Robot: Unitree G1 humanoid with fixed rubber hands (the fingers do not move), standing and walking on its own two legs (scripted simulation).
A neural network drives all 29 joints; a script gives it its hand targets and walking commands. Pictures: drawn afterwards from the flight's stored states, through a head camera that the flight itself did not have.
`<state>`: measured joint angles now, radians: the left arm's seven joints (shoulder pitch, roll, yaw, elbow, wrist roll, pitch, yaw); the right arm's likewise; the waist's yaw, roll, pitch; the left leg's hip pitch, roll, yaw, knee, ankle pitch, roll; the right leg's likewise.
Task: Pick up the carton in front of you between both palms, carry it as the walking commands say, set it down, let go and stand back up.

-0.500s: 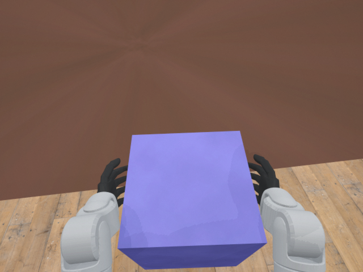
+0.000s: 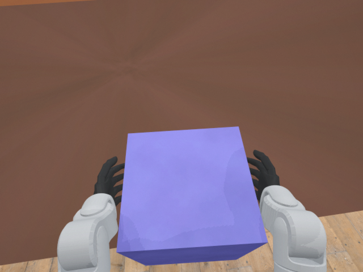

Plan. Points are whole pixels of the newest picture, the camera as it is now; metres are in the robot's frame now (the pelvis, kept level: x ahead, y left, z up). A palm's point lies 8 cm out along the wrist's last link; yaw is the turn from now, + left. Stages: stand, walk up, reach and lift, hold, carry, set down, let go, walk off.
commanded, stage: carry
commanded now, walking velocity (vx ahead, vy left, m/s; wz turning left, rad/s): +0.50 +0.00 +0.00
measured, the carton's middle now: (187, 203) +0.27 +0.00 +0.05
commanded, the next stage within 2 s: none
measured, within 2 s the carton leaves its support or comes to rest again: neither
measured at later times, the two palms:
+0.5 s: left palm (137, 71) +0.68 +0.14 +0.14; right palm (233, 67) +0.67 -0.16 +0.15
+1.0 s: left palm (152, 29) +1.02 +0.11 +0.15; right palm (220, 25) +1.06 -0.19 +0.14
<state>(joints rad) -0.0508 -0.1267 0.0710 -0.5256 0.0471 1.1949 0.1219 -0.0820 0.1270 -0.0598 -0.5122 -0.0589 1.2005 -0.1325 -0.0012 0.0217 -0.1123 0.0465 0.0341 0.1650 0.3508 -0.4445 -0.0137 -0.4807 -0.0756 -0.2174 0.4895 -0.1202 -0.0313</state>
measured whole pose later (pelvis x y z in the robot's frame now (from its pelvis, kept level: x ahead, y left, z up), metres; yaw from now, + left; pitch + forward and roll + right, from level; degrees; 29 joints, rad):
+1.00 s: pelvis +0.66 -0.07 +0.03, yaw +1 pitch +9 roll +3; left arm -0.66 -0.11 0.29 -0.27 0.00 1.17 0.19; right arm -0.70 0.09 -0.32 -0.25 -0.03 1.18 -0.14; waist 0.11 -0.03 0.11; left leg -0.71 -0.03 0.04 1.36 -0.49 0.04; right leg -0.36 0.04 -0.04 0.49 -0.47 -0.09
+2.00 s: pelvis +1.31 -0.20 +0.12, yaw -1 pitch +5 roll +4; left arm -0.76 -0.04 0.34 0.01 0.01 1.26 0.18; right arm -0.81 0.07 -0.31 0.04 -0.10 1.25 -0.15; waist -0.04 -0.04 -0.02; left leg -0.59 -0.07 0.16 0.74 -0.44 0.11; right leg -0.23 0.03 -0.03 0.91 -0.47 -0.05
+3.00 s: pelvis +1.95 -0.29 +0.24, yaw +0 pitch +5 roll +0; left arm -0.78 -0.10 0.37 -0.04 0.11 1.26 0.16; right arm -0.79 0.01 -0.28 0.06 0.02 1.22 -0.18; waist -0.12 0.03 -0.03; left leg -0.18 -0.01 0.05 0.49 -0.56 0.06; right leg -0.76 -0.03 -0.06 0.94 -0.42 -0.05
